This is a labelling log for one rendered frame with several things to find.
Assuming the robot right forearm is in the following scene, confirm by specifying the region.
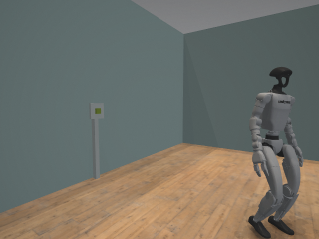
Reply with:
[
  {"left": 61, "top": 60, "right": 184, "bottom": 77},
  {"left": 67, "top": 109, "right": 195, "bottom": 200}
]
[{"left": 249, "top": 117, "right": 263, "bottom": 151}]

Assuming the robot left forearm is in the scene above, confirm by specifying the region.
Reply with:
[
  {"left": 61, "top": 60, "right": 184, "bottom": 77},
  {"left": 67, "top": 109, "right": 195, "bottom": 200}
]
[{"left": 284, "top": 122, "right": 298, "bottom": 147}]

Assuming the humanoid robot head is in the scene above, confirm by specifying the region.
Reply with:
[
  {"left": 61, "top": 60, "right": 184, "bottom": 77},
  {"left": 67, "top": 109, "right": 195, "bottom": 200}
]
[{"left": 267, "top": 67, "right": 293, "bottom": 95}]

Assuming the robot left thigh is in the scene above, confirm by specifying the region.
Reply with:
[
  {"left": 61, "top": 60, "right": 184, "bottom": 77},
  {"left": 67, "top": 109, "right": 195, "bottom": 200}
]
[{"left": 276, "top": 143, "right": 301, "bottom": 197}]

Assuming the right robot upper arm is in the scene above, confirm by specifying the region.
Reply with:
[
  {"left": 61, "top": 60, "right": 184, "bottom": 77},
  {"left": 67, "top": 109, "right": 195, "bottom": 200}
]
[{"left": 251, "top": 92, "right": 272, "bottom": 126}]

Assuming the right robot hand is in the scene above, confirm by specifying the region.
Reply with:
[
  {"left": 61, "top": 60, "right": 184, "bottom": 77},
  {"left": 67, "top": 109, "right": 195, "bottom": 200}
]
[{"left": 252, "top": 150, "right": 269, "bottom": 177}]

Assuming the left robot upper arm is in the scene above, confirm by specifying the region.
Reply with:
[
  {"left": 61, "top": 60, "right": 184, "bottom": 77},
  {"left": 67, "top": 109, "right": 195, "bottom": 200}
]
[{"left": 287, "top": 95, "right": 295, "bottom": 124}]

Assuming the panel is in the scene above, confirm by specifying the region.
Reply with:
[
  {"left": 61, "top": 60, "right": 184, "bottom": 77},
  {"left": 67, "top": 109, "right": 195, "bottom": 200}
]
[{"left": 89, "top": 103, "right": 104, "bottom": 179}]

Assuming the left robot hand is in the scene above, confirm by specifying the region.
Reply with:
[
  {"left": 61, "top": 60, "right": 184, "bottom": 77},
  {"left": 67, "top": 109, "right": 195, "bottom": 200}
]
[{"left": 293, "top": 146, "right": 304, "bottom": 167}]

